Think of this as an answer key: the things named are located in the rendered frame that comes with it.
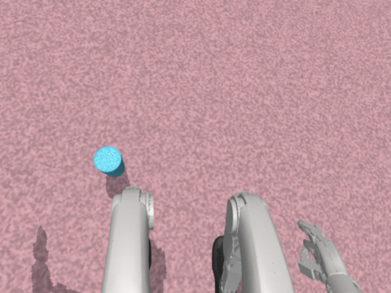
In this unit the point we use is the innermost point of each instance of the right robot foot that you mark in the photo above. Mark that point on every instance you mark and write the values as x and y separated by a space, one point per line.
218 262

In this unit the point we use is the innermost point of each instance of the right robot arm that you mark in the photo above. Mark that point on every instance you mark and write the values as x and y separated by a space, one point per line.
341 283

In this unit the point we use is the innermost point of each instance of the right robot hand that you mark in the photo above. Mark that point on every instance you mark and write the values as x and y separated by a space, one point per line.
328 259

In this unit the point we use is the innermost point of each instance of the cup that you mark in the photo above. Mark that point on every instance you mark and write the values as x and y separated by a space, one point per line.
109 161

